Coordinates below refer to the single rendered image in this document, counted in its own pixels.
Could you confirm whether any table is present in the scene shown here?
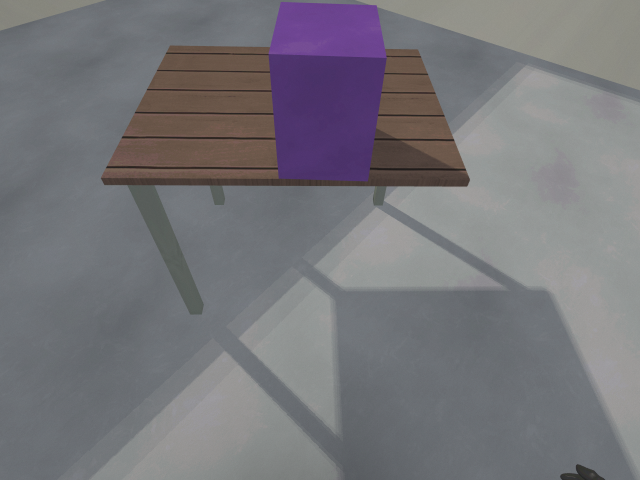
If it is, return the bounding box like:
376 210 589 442
101 45 470 315

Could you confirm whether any carton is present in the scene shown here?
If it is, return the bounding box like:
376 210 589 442
269 2 387 181

